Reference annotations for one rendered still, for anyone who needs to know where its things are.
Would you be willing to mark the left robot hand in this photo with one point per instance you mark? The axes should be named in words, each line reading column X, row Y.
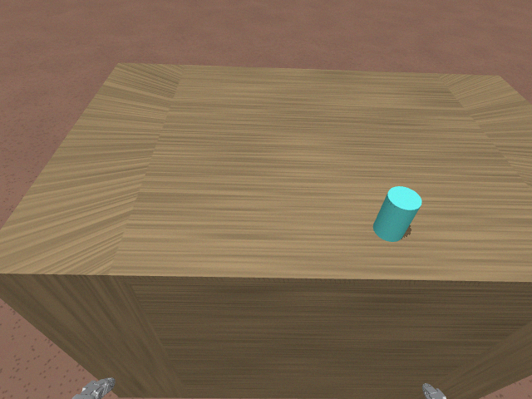
column 96, row 390

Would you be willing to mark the right robot hand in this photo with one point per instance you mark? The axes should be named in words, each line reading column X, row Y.
column 431, row 393

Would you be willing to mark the can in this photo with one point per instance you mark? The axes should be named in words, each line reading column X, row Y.
column 396, row 214

